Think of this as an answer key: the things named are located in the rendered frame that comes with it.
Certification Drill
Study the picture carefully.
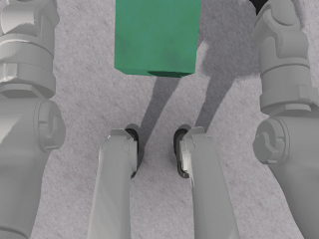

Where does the left robot forearm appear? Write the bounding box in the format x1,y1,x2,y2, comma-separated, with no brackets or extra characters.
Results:
0,0,60,99

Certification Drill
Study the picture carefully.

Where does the left robot thigh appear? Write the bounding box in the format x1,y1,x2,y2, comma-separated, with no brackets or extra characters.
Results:
87,135,138,239

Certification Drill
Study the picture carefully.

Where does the robot left upper arm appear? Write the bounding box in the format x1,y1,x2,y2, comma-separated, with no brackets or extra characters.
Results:
0,98,66,239

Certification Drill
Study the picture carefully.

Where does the left robot shin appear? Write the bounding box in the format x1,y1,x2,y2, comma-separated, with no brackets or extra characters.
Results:
99,128,132,160

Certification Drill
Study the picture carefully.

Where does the right robot hand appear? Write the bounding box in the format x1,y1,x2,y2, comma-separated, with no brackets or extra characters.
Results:
249,0,268,16

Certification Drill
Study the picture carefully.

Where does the right robot forearm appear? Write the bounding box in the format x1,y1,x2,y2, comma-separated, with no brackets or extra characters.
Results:
251,0,319,119

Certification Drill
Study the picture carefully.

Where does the carton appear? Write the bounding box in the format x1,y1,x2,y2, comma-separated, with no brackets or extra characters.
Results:
114,0,201,78

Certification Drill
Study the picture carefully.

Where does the robot right upper arm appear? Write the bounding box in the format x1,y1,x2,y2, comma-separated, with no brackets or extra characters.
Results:
252,116,319,239

